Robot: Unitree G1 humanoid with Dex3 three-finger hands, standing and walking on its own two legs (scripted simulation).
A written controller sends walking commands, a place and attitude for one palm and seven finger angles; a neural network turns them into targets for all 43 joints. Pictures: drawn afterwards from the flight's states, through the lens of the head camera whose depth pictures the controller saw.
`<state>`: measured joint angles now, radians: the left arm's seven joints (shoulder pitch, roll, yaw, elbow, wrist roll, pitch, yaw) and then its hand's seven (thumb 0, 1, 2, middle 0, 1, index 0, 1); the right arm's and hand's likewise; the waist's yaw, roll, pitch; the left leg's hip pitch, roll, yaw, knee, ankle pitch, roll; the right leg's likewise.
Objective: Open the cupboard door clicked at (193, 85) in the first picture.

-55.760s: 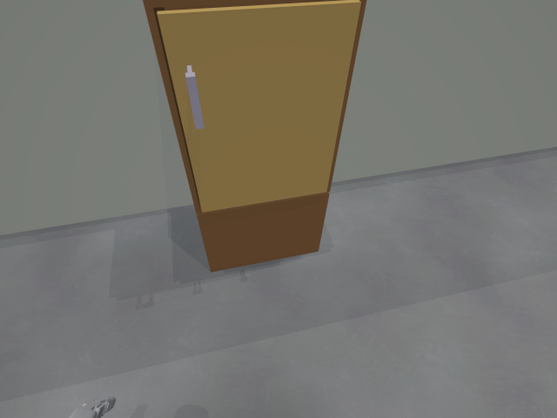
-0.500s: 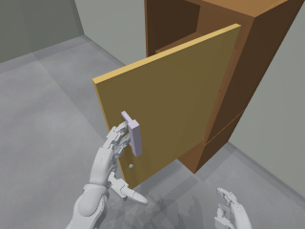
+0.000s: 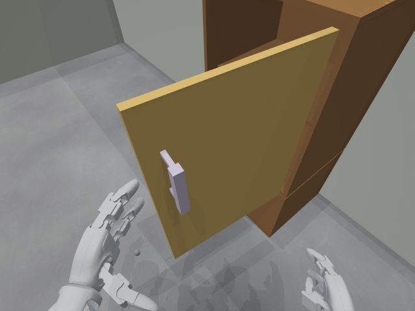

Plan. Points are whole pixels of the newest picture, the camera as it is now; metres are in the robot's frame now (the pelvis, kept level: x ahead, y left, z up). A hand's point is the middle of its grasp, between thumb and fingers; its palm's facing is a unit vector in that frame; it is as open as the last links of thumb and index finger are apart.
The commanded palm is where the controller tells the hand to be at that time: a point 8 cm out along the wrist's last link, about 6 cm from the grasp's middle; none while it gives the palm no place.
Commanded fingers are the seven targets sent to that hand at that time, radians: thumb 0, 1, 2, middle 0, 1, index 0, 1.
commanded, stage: slide the hand sideways off the handle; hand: left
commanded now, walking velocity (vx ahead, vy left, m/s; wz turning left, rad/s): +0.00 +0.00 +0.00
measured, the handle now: (175, 183) +0.32 +0.09 +0.09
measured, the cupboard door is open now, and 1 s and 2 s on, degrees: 83 83 83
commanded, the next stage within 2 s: draw the hand back to the body in 0.12 s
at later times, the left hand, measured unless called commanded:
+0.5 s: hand (101, 250) +0.19 +0.18 +0.11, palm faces -0.05 -1.00 -0.08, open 16.3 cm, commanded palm +0.16 +0.23 +0.12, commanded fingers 0.00 -0.50 0.30 -0.15 -0.30 -0.15 -0.30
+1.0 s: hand (45, 235) +0.19 +0.25 +0.14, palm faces +0.28 -0.90 -0.33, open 14.1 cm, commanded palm +0.15 +0.29 +0.17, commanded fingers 0.00 0.20 0.60 -0.17 -0.30 -0.17 -0.30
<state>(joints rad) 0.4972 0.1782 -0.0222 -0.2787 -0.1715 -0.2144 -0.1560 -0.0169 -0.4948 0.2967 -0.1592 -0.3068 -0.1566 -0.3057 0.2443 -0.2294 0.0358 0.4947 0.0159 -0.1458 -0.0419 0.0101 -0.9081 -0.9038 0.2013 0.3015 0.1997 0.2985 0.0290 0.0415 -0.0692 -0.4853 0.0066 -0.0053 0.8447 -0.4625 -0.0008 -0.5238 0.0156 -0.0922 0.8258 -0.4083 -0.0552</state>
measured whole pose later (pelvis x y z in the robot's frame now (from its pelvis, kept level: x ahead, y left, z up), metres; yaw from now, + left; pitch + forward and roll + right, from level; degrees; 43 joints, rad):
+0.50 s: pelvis -0.01 +0.02 +0.00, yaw +0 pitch +4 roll -2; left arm 0.48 0.24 0.09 -0.33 -0.25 -0.17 -0.20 -0.02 -0.50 0.30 -0.15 -0.30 -0.15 -0.30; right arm 0.26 -0.23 0.05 0.51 0.04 -0.20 -0.07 0.01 -0.91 -0.90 0.20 0.30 0.20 0.30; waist 0.02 0.06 -0.07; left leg -0.47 0.00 -0.01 0.86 -0.46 0.02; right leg -0.49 0.01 -0.09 0.81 -0.39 -0.03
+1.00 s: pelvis +0.01 +0.04 +0.03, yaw +0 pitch -1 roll -2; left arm 0.55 0.29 0.13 -0.45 -0.04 -0.06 0.11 -0.01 -0.12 0.46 -0.17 -0.30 -0.17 -0.30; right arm 0.22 -0.21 0.06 0.58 0.00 -0.18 -0.09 0.01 -0.91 -0.90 0.20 0.30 0.20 0.30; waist 0.06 0.05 0.00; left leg -0.21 -0.02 0.02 0.59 -0.36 0.05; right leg -0.23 0.00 -0.06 0.54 -0.28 0.00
